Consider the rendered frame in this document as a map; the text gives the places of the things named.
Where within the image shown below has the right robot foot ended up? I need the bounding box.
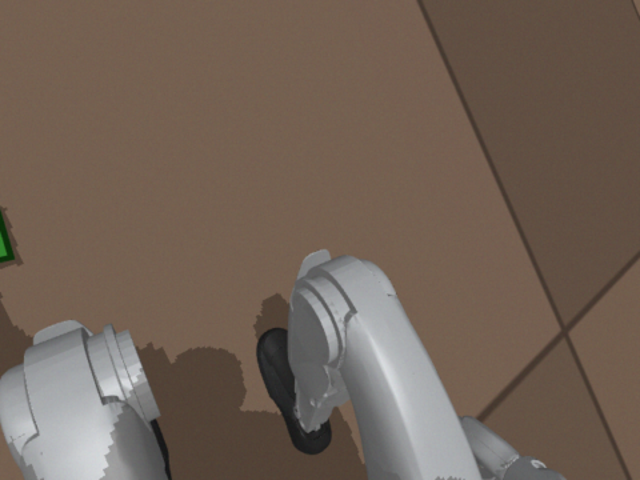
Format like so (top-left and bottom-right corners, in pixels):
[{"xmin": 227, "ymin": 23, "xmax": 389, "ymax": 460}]
[{"xmin": 256, "ymin": 328, "xmax": 332, "ymax": 455}]

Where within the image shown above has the right robot hand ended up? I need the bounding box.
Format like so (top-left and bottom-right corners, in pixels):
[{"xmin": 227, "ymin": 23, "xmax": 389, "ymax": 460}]
[{"xmin": 458, "ymin": 416, "xmax": 523, "ymax": 480}]

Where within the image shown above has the left robot foot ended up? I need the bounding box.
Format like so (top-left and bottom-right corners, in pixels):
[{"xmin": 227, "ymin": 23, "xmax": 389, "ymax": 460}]
[{"xmin": 150, "ymin": 419, "xmax": 172, "ymax": 480}]

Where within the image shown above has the small box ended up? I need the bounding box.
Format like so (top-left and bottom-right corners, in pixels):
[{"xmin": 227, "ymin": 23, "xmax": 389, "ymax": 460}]
[{"xmin": 0, "ymin": 210, "xmax": 15, "ymax": 263}]

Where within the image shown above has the right robot arm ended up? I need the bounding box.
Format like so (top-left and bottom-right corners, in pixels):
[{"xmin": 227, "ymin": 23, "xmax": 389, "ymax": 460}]
[{"xmin": 503, "ymin": 456, "xmax": 567, "ymax": 480}]

